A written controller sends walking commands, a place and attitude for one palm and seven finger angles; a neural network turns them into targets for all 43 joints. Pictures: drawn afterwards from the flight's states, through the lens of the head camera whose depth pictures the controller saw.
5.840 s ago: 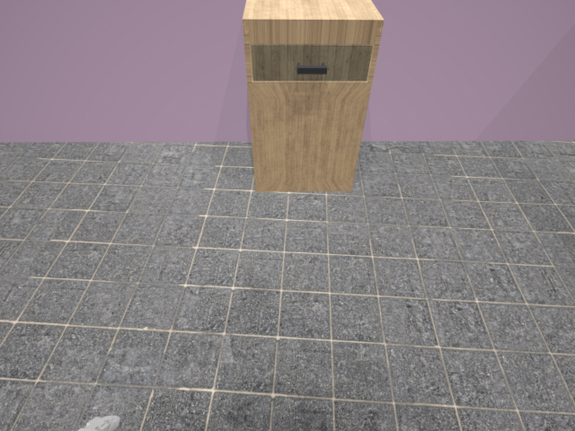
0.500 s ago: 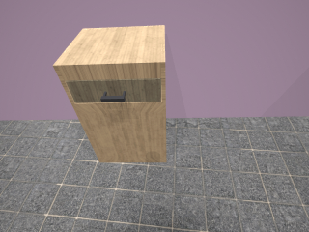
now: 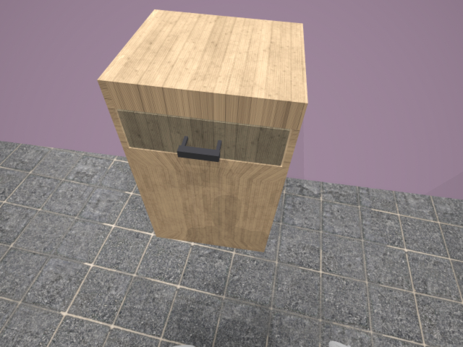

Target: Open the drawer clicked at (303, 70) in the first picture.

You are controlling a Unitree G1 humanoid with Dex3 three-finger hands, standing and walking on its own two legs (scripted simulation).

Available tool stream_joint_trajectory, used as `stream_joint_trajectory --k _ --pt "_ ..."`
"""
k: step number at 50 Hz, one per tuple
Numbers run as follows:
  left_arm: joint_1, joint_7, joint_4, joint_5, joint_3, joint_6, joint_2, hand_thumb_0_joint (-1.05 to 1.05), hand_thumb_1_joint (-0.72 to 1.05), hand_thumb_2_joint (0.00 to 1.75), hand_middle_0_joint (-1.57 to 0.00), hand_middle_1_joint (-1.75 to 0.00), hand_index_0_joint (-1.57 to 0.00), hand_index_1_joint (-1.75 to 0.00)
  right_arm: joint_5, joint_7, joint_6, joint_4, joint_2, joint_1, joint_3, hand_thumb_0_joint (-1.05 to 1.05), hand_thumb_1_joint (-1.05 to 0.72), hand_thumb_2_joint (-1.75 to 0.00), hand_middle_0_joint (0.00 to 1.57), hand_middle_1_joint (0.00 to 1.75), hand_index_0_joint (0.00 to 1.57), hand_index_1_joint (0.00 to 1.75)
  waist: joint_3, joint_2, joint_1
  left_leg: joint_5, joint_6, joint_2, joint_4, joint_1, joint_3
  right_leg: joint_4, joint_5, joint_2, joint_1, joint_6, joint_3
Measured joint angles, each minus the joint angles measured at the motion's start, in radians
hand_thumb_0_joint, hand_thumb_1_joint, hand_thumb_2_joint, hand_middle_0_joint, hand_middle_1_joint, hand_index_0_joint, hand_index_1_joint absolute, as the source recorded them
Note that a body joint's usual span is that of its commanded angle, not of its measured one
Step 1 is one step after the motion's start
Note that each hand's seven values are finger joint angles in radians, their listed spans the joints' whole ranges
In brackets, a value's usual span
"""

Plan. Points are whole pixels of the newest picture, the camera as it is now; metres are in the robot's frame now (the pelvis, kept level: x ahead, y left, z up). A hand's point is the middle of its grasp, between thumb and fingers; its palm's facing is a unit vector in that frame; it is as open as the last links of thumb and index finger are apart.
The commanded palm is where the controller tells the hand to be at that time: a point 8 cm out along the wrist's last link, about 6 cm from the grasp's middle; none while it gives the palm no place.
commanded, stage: take the last steps up to it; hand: left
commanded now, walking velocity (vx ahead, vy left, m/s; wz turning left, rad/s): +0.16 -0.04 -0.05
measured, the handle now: (200, 147) +0.60 +0.16 -0.08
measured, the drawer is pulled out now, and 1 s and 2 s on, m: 0.00 0.00 0.00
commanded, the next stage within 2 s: come to a stop and stand still in 0.02 s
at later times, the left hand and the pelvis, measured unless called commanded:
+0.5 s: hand (165, 336) +0.16 +0.15 -0.15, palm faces +0.04 -0.97 -0.23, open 7.3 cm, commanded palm none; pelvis +0.07 -0.03 +0.01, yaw +1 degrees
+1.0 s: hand out of the picture +0.02 +0.20 -0.16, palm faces +0.03 -0.98 -0.18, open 7.4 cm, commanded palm none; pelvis +0.03 +0.02 +0.02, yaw -1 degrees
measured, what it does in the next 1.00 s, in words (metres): steps on the spot: right foot, then left foot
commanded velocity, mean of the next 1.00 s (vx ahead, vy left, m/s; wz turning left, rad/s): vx -0.03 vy -0.02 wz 0.00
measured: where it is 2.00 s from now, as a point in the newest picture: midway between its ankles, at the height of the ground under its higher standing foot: outside the picture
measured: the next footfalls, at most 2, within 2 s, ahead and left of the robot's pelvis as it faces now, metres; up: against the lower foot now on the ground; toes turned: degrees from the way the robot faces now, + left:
right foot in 0.30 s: +0.18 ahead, -0.13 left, +0.00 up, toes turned -6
left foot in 0.68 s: +0.03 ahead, +0.12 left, +0.00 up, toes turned +3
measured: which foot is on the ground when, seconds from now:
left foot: down 0.00-0.34, up 0.36-0.66, down 0.68-1.00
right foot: up 0.00-0.28, down 0.30-0.68, up 0.70-1.00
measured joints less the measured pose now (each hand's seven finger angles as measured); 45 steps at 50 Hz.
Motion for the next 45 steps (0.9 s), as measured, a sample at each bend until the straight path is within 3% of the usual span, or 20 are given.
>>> stream_joint_trajectory --k 3,7,10,14,15,17,20,24,27,31,34,38,42,45 --pt "-0.077 -0.002 -0.046 0.004 0.015 0.003 0.023 0.0 0.91 0.9 -0.2 -0.3 -0.2 -0.3 0.016 -0.023 -0.018 -0.004 0.008 0.03 -0.018 -0.02 -0.95 -0.9 0.2 0.3 0.2 0.3 -0.021 -0.01 -0.015 0.021 0.008 -0.019 -0.094 0.075 0.013 0.008 0.079 -0.015 -0.12 0.013 -0.006" --pt "-0.174 -0.003 -0.112 0.009 0.027 0.007 0.046 0.0 0.92 0.9 -0.19 -0.3 -0.19 -0.3 0.005 -0.022 -0.011 0.011 -0.017 0.077 -0.016 -0.03 -0.96 -0.9 0.21 0.3 0.2 0.3 -0.054 -0.014 -0.03 0.033 0.008 -0.037 -0.174 0.143 0.016 -0.117 0.15 -0.026 -0.192 0.031 -0.016" --pt "-0.23 0.006 -0.145 0.01 0.032 0.015 0.071 0.01 0.94 0.9 -0.19 -0.3 -0.19 -0.3 -0.002 -0.021 0.008 0.032 -0.019 0.118 -0.01 -0.02 -0.95 -0.9 0.2 0.3 0.2 0.3 -0.063 -0.013 -0.044 0.021 -0.002 -0.041 -0.19 0.173 0.011 -0.274 0.188 -0.024 -0.175 0.039 -0.017" --pt "-0.275 0.007 -0.175 0.006 0.023 0.011 0.087 0.01 0.94 0.9 -0.19 -0.3 -0.19 -0.3 -0.004 -0.023 0.038 0.066 -0.011 0.16 -0.001 -0.01 -0.93 -0.9 0.2 0.3 0.2 0.3 -0.047 -0.004 -0.063 -0.036 -0.027 -0.034 -0.128 0.184 0.002 -0.528 0.274 -0.006 -0.069 0.04 -0.015" --pt "-0.278 0.008 -0.177 0.007 0.021 0.007 0.088 0.0 0.94 0.9 -0.19 -0.3 -0.19 -0.3 -0.002 -0.022 0.045 0.075 -0.008 0.168 0.0 -0.01 -0.93 -0.9 0.2 0.3 0.2 0.3 -0.045 -0.003 -0.063 -0.059 -0.035 -0.029 -0.099 0.179 0.005 -0.572 0.299 0.0 -0.044 0.024 -0.013" --pt "-0.289 0.008 -0.172 0.006 0.01 0.006 0.073 0.0 0.93 0.9 -0.19 -0.3 -0.19 -0.3 0.006 -0.02 0.064 0.088 -0.015 0.17 -0.005 0.0 -0.92 -0.9 0.2 0.3 0.2 0.3 -0.034 0.036 -0.076 -0.088 -0.047 -0.001 -0.056 0.164 -0.007 -0.562 0.261 0.027 -0.043 -0.011 -0.025" --pt "-0.312 0.006 -0.175 0.004 -0.005 0.012 0.051 0.0 0.92 0.9 -0.19 -0.3 -0.19 -0.3 0.012 -0.02 0.09 0.085 -0.019 0.171 -0.014 0.0 -0.92 -0.9 0.2 0.3 0.2 0.3 -0.014 0.065 -0.098 -0.185 -0.055 0.005 0.067 0.101 -0.057 -0.566 0.246 0.035 -0.049 -0.034 -0.052" --pt "-0.347 0.016 -0.191 0.008 -0.001 0.027 0.027 0.0 0.92 0.9 -0.2 -0.3 -0.2 -0.3 0.015 -0.018 0.117 0.081 -0.018 0.157 -0.022 0.01 -0.92 -0.9 0.2 0.3 0.2 0.3 0.019 0.056 -0.082 -0.274 -0.062 -0.019 0.299 0.003 -0.12 -0.61 0.287 0.031 -0.056 -0.039 -0.058" --pt "-0.359 0.021 -0.202 0.012 0.01 0.036 0.027 0.0 0.92 0.9 -0.2 -0.3 -0.2 -0.3 0.014 -0.015 0.125 0.068 -0.023 0.144 -0.028 0.01 -0.92 -0.9 0.2 0.3 0.2 0.3 0.028 0.041 -0.07 -0.274 -0.071 -0.024 0.325 -0.022 -0.139 -0.643 0.322 0.022 -0.064 -0.032 -0.059" --pt "-0.354 0.019 -0.203 0.018 0.021 0.049 0.044 0.0 0.92 0.9 -0.2 -0.3 -0.2 -0.3 0.011 -0.01 0.12 0.042 -0.03 0.13 -0.032 0.01 -0.91 -0.9 0.2 0.3 0.2 0.3 0.017 0.02 -0.059 -0.227 -0.072 -0.018 0.214 0.008 -0.14 -0.668 0.364 0.015 -0.085 -0.016 -0.053" --pt "-0.331 0.016 -0.192 0.014 0.028 0.062 0.064 0.0 0.91 0.9 -0.2 -0.3 -0.2 -0.3 0.008 -0.008 0.098 0.024 -0.035 0.14 -0.028 0.01 -0.91 -0.9 0.2 0.3 0.2 0.3 -0.01 0.009 -0.058 -0.13 -0.057 -0.012 -0.004 0.093 -0.133 -0.646 0.373 0.016 -0.114 0.003 -0.047" --pt "-0.282 0.01 -0.149 0.005 0.035 0.088 0.09 0.0 0.91 0.9 -0.2 -0.3 -0.2 -0.3 -0.009 -0.016 0.088 0.034 -0.009 0.176 -0.012 0.01 -0.92 -0.9 0.2 0.3 0.2 0.3 -0.057 -0.021 -0.063 -0.072 -0.022 -0.025 -0.065 0.124 -0.117 -0.487 0.16 0.045 -0.142 0.02 0.028" --pt "-0.225 -0.006 -0.122 0.01 0.034 0.074 0.096 0.0 0.91 0.9 -0.2 -0.3 -0.2 -0.3 -0.01 -0.024 0.077 0.059 0.014 0.216 0.008 0.01 -0.91 -0.9 0.2 0.3 0.2 0.3 -0.102 -0.012 -0.056 -0.008 -0.013 -0.026 -0.178 0.161 -0.123 -0.304 0.156 0.077 -0.132 0.028 0.063" --pt "-0.186 -0.011 -0.101 0.009 0.03 0.062 0.098 0.0 0.91 0.9 -0.19 -0.3 -0.19 -0.3 -0.008 -0.028 0.062 0.067 0.032 0.224 0.016 0.01 -0.91 -0.9 0.2 0.3 0.2 0.3 -0.107 -0.019 -0.052 0.022 -0.009 -0.035 -0.237 0.182 -0.109 -0.285 0.154 0.073 -0.094 0.041 0.058"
